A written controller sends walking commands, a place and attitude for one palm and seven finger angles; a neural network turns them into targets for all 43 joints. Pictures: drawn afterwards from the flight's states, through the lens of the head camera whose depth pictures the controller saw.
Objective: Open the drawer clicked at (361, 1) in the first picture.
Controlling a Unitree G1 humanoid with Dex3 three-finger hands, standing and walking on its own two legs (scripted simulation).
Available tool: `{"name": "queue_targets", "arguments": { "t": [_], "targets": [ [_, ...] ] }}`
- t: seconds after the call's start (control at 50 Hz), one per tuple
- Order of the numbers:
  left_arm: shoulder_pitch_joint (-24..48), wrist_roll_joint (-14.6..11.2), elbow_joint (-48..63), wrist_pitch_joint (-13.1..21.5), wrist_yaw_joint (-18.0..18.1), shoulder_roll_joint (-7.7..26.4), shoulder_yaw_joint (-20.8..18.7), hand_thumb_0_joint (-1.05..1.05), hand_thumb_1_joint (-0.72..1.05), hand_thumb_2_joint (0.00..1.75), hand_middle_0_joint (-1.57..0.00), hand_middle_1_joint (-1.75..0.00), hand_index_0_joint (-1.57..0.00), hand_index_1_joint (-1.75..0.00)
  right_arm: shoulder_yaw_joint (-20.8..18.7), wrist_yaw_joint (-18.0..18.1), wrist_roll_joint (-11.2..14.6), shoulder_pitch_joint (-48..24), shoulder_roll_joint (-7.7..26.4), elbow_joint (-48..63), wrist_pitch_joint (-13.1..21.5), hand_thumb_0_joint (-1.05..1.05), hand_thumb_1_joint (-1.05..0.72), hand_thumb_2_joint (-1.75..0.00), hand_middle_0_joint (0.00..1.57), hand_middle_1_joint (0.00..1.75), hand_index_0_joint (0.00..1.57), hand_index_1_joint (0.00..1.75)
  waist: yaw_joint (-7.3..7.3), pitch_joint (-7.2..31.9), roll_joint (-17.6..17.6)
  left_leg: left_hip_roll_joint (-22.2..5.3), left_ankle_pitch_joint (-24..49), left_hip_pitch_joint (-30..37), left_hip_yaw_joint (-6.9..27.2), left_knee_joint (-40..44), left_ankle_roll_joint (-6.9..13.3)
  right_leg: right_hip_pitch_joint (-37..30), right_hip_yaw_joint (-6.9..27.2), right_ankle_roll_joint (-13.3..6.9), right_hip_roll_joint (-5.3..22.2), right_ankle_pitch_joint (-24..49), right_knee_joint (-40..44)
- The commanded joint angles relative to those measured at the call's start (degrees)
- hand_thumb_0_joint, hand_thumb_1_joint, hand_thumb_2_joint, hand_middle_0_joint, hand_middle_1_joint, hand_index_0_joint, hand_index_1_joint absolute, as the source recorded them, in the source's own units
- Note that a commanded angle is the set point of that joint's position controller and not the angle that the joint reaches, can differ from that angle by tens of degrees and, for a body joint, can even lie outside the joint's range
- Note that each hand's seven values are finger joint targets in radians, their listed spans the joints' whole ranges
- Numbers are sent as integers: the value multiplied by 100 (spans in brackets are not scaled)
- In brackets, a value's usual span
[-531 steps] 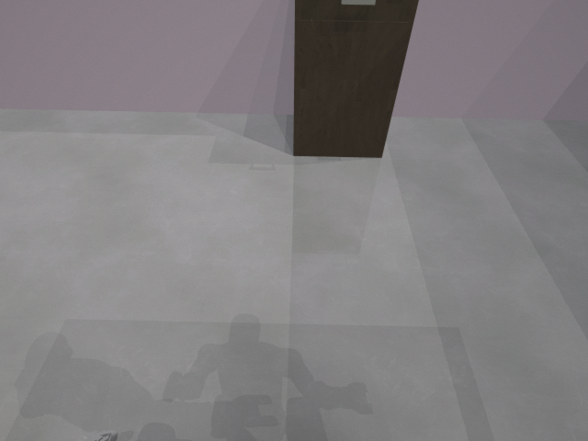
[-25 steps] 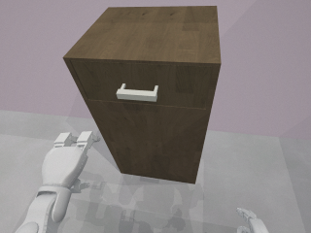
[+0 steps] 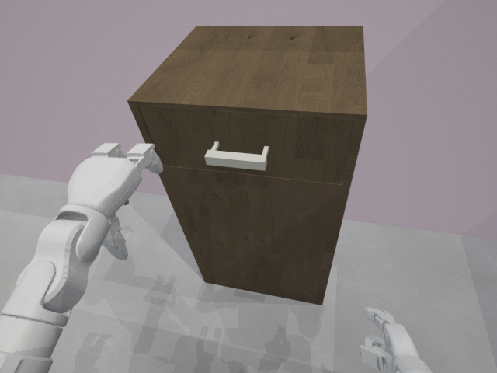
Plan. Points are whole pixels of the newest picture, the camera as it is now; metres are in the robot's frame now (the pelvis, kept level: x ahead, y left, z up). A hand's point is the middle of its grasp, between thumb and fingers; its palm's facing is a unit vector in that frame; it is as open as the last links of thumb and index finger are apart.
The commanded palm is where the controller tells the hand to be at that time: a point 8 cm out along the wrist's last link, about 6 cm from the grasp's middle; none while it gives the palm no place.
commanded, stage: raise the hand with hooked fingers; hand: left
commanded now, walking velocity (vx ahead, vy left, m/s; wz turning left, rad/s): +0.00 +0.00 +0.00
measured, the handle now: (238, 153) +0.55 +0.11 +0.04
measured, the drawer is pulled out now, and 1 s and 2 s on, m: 0.00 0.00 0.00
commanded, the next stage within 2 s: move the hooked fingers above the handle in 0.42 s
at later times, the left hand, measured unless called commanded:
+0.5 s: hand (119, 202) +0.30 +0.24 +0.15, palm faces +0.10 -0.05 -0.99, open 13.8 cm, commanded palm +0.27 +0.24 +0.20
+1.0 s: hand (161, 186) +0.36 +0.20 +0.12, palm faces +0.03 -0.05 -1.00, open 13.8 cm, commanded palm +0.33 +0.20 +0.19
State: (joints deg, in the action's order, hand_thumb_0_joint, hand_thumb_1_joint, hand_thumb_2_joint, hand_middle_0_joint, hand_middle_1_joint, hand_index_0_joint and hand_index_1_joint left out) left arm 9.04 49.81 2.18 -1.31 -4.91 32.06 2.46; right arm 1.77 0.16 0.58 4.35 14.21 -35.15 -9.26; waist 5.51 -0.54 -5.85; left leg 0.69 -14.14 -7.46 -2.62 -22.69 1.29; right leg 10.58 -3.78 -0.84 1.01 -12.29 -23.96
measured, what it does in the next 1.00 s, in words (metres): stands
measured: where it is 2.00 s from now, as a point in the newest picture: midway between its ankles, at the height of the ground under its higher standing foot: outside the picture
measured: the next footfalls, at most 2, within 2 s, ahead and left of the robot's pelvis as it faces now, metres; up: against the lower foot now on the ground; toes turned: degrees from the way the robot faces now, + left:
none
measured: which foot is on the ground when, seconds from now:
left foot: down 0.00-1.00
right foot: down 0.00-1.00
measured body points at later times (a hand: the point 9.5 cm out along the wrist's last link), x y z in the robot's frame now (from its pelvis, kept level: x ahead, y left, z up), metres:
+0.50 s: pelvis -0.01 +0.00 +0.00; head +0.00 -0.03 +0.45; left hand +0.29 +0.24 +0.20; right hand +0.17 -0.23 -0.12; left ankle -0.02 +0.10 -0.74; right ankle +0.01 -0.11 -0.74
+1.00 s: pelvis -0.01 +0.00 +0.00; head +0.01 -0.04 +0.45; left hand +0.35 +0.20 +0.18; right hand +0.16 -0.23 -0.13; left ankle -0.02 +0.10 -0.74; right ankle +0.01 -0.11 -0.74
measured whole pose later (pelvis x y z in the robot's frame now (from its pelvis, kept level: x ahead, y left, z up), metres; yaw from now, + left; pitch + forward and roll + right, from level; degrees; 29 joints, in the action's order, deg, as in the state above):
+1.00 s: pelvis -0.01 +0.00 +0.00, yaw +0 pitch +2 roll +1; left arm 23.0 51.4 -13.7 1.3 -2.5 28.8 7.5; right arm 0.3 0.2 1.6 8.3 15.1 -37.2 -9.2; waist 3.3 0.3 -4.4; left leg 0.8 -12.9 -11.9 -3.1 -22.9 1.3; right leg 15.4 -3.3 -1.0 1.1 -11.1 -24.6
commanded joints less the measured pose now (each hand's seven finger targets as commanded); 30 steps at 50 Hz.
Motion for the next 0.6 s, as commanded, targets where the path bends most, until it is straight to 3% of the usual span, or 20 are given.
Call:
{"name": "queue_targets", "arguments": {
  "t": [0.0,0.1,0.18,0.26,0.3,0.38,0.48,0.58],
  "targets": [
    [2143,-162,900,195,21,1557,-1109,0,-50,30,-30,-120,-30,-120,-252,62,22,-617,687,797,266,0,-90,-90,20,30,20,30,-114,1380,397,44,1864,-52,177,282,24,-996,298,-93,-48,1529,212],
    [1441,-357,611,276,-213,1248,-987,0,-50,30,-30,-120,-30,-120,-292,-39,55,-521,757,894,245,0,-90,-90,20,30,20,30,-29,1196,618,40,1802,-247,145,325,19,-954,249,-85,-32,1499,205],
    [1607,-313,1089,493,-149,1403,-1121,0,-50,30,-30,-120,-30,-120,-326,-63,23,-520,771,955,286,0,-90,-90,20,30,20,30,-3,1422,504,57,1701,-225,151,300,36,-962,287,-84,-20,1334,169],
    [1709,-320,1351,692,184,1740,-1534,0,-50,30,-30,-120,-30,-120,-370,-49,6,-487,774,913,358,0,-90,-90,20,30,20,30,57,1574,318,56,1684,-176,212,274,29,-929,325,-100,-61,1209,172],
    [1683,-332,1105,672,330,1583,-1438,0,-50,30,-30,-120,-30,-120,-376,-42,21,-427,730,822,365,0,-90,-90,20,30,20,30,25,1395,270,49,1564,-229,185,311,5,-806,288,-102,-34,1045,205],
    [1865,-240,1038,509,466,1532,-1309,0,-50,30,-30,-120,-30,-120,-374,-51,56,-485,745,762,378,0,-90,-90,20,30,20,30,7,1486,199,37,1527,-208,183,328,-20,-782,299,-110,-28,928,202],
    [1740,-187,865,264,261,1256,-899,0,-50,30,-30,-120,-30,-120,-336,-30,89,-576,741,793,332,0,-90,-90,20,30,20,30,-80,1285,340,22,1316,-223,178,392,-7,-682,261,-102,-42,728,258],
    [1982,-193,690,335,78,1211,-790,0,-50,30,-30,-120,-30,-120,-300,28,63,-519,740,800,328,0,-90,-90,20,30,20,30,-140,1213,639,37,1245,-267,159,372,29,-651,264,-75,-41,760,311]
  ]
}}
